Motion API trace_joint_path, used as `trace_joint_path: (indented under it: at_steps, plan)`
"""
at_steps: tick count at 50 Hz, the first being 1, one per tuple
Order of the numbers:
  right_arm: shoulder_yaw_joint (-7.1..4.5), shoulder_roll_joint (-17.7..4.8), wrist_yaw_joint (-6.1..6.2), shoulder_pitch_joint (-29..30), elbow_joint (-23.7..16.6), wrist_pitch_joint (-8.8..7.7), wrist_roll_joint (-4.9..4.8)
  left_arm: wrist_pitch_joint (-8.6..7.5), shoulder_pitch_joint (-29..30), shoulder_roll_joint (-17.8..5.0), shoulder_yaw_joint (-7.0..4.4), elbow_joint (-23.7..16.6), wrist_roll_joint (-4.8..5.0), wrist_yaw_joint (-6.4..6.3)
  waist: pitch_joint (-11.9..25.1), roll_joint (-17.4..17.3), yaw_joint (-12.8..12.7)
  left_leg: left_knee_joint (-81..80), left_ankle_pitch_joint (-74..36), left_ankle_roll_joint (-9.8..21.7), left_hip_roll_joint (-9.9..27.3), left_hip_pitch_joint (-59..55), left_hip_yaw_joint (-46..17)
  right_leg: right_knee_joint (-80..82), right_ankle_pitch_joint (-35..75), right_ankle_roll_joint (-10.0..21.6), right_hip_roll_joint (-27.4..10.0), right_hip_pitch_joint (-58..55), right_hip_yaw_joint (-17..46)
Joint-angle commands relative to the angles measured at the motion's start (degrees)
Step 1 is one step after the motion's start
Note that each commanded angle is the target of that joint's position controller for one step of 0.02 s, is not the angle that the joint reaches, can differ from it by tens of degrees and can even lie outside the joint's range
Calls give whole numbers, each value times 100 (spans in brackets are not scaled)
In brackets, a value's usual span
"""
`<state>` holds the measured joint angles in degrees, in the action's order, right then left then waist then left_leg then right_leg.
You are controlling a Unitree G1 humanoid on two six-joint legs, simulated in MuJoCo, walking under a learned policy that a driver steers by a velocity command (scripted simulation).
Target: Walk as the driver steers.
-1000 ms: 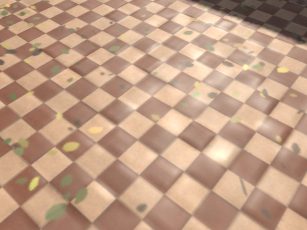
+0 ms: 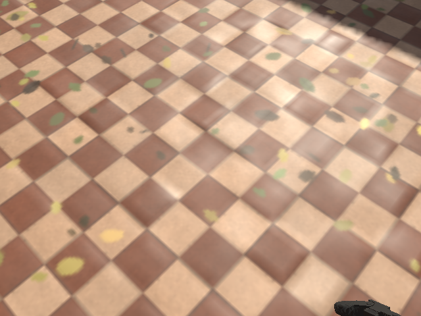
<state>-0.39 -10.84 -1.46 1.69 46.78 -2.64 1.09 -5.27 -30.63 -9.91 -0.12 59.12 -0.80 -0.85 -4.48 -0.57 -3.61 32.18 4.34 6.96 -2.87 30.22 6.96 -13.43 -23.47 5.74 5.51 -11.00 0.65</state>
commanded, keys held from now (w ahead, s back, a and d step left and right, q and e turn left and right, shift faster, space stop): w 1.00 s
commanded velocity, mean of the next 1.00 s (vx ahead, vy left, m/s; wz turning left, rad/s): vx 0.50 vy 0.00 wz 0.00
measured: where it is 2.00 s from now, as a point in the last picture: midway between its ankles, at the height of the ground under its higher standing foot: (238, 145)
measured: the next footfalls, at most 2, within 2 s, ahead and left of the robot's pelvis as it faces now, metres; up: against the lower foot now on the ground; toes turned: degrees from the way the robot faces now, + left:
left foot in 0.02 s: +0.18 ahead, +0.06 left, +0.00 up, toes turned +3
right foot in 0.58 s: +0.49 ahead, -0.11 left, +0.00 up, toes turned -3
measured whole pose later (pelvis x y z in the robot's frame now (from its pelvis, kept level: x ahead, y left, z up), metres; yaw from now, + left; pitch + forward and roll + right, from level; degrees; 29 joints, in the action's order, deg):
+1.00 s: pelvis +0.53 -0.04 +0.02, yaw +1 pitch +0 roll -1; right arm -1.7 -11.6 -1.7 -3.7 52.2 -1.9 1.3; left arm -5.6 -27.8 -9.5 -1.3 61.5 -0.7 0.1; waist -2.4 -2.0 -3.1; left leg 41.4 1.2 2.1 5.2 35.8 2.3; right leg -10.3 -13.2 5.1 5.4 -2.6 -4.5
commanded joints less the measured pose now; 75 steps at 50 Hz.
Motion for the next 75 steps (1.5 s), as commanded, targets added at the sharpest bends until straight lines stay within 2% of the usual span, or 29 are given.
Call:
trace_joint_path:
  at_steps: [1,2,3,4,6,8,11,18,24,27,29,30,31,32,34,36,40,46,53,55,57,58,59,60,61,62,64,68,75]
  plan:
    - [-378,-1012,192,-2495,535,-98,64,-22,367,-1048,-197,-292,-9,-31,1160,421,1451,-454,275,448,214,-3171,-509,-3220,6203,58,-1376,1397,142]
    - [-494,-1477,232,-3166,612,-102,161,-28,206,-706,-132,-427,-29,-10,1779,-433,1462,-475,896,787,1688,-4124,-2227,-5230,2832,84,-774,2365,-227]
    - [-498,-1451,159,-2785,591,-46,106,11,-488,-443,-138,-374,99,60,1920,-1217,839,-1419,1581,1656,2657,-4798,-4994,-6850,-641,-41,110,4306,71]
    - [-461,-1136,99,-2133,492,-45,-85,27,53,-867,-207,-452,-41,41,1000,-316,748,-1865,2300,1482,2389,-3922,-4453,-6737,-11,80,-386,4770,373]
    - [-316,-569,51,-1608,490,-143,-58,11,738,-808,-239,-609,-63,102,47,248,436,-2290,1504,1133,1960,-2459,-3189,-6081,605,66,-759,4482,312]
    - [-230,-388,96,-1740,681,-265,-29,150,627,-533,-195,-561,-144,166,54,148,147,-2433,618,824,1564,-1845,-2375,-5561,720,-68,-966,3916,294]
    - [-251,-586,98,-2167,927,-384,-66,260,959,-448,-193,-681,-142,232,-15,-39,109,-2607,-89,757,1369,-1732,-1769,-5068,1059,-223,-1096,4127,68]
    - [-187,-629,116,-3017,1188,-352,-84,291,2728,-459,-148,-1212,-46,267,-154,-221,584,-2587,-1311,289,1063,-2479,-1132,-3164,2484,-437,-1088,4806,-376]
    - [-162,-690,222,-3504,1400,-301,30,240,3612,-498,-123,-1495,-37,253,-211,-346,822,-2131,-2203,423,1390,-3712,-1147,-2207,2113,-278,-822,4940,-498]
    - [-191,-808,271,-3242,1418,-289,50,158,3161,-609,-185,-1410,-39,207,-21,-423,462,-1419,-3730,335,1498,-3824,-1006,-1767,1418,4,-522,3999,-595]
    - [-196,-862,253,-3038,1400,-273,-2,61,1494,-863,-338,-850,-97,104,814,-296,-244,349,-4041,151,1241,-3258,-745,-1244,1630,308,-341,1896,-591]
    - [-137,-699,236,-2954,1194,-300,-63,18,432,-1320,-476,-632,-251,30,1540,133,-604,1970,-2144,53,984,-2000,-570,-1242,1176,629,-1519,315,658]
    - [-54,-137,183,-3665,1154,-285,-258,58,214,-1762,-594,-583,-288,59,2187,1415,-260,4087,2306,-200,-120,44,-280,-703,1020,1490,-3106,-1027,3451]
    - [-227,-769,208,-3288,1205,-267,-88,123,553,-1406,-550,-586,-41,127,1794,487,-224,4472,2311,-98,100,535,-1027,-339,798,1372,-2818,-541,3625]
    - [-233,-616,167,-2508,953,-306,-52,61,1480,-832,-401,-669,-1,175,532,175,170,3994,1391,-110,537,516,-997,34,1635,1007,-2351,989,2074]
    - [-227,-420,99,-2517,963,-165,79,-8,1525,-481,-290,-515,2,139,314,301,491,3504,1173,-221,739,17,-945,268,2215,664,-1873,1742,1249]
    - [-238,-298,-10,-2165,823,9,117,-124,964,-682,-306,-215,37,109,180,362,597,3046,787,-394,810,214,-711,523,2783,643,-1680,1942,702]
    - [-177,-315,-32,-614,312,22,28,-102,350,-675,-242,-34,26,97,-133,395,265,1378,-316,-549,822,673,-411,693,3226,498,-1485,1659,316]
    - [-162,-409,-8,271,-31,-55,10,-48,-170,-777,-253,219,-71,-12,-264,436,67,245,1,-274,581,667,-285,293,3995,579,-1858,454,289]
    - [-204,-461,23,-44,27,-114,7,-35,10,-846,-275,223,-88,-41,-117,457,284,-46,438,-88,368,19,-182,-222,5088,478,-1873,378,148]
    - [-331,-626,113,-1488,517,-200,40,-6,201,-904,-289,214,-58,-28,614,330,883,-560,357,158,19,-1797,-23,-1839,5930,294,-1607,706,-121]
    - [-457,-982,179,-2531,785,-254,170,-20,266,-797,-243,80,-3,-9,1247,62,1244,-591,606,439,797,-3349,-874,-3274,4564,181,-1381,1810,-261]
    - [-615,-1586,192,-3126,834,-242,276,-18,-284,-240,-135,-66,226,56,2041,-1157,1095,-1029,1179,1216,2566,-4993,-3647,-5623,977,-121,-376,3877,-676]
    - [-592,-1407,127,-2769,823,-154,38,-4,-110,-719,-285,1,67,51,1953,-642,992,-1658,1261,1284,2632,-4662,-4566,-6262,-508,-30,-247,4510,104]
    - [-513,-1132,107,-2095,739,-141,-55,6,421,-753,-327,-167,17,62,1002,-380,699,-1753,1450,1077,2407,-3813,-3574,-6249,13,10,-614,4810,209]
    - [-421,-767,77,-1713,676,-182,-58,-17,739,-663,-308,-242,-5,89,529,-120,579,-2003,1057,899,2153,-3027,-2942,-5927,433,-2,-814,4672,193]
    - [-305,-397,107,-1584,789,-257,-59,103,737,-460,-303,-220,-119,134,206,-228,238,-2273,387,514,1637,-2150,-2045,-5334,736,-100,-1062,4126,149]
    - [-312,-579,143,-2159,1056,-380,-60,292,1052,-367,-313,-348,-149,229,138,-247,129,-2485,-405,516,1415,-2015,-1446,-4877,1171,-290,-1137,4270,-59]
    - [-248,-579,162,-2918,1237,-357,-50,301,2711,-370,-248,-902,-53,254,-150,-269,513,-2614,-1024,404,1268,-2607,-1065,-3041,2289,-464,-1112,4853,-349]
Keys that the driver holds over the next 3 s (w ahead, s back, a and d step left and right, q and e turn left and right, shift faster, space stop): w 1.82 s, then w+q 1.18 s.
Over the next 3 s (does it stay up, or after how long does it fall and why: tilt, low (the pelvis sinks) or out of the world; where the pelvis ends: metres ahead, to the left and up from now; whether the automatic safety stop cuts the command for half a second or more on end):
stays up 1.60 0.10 0.02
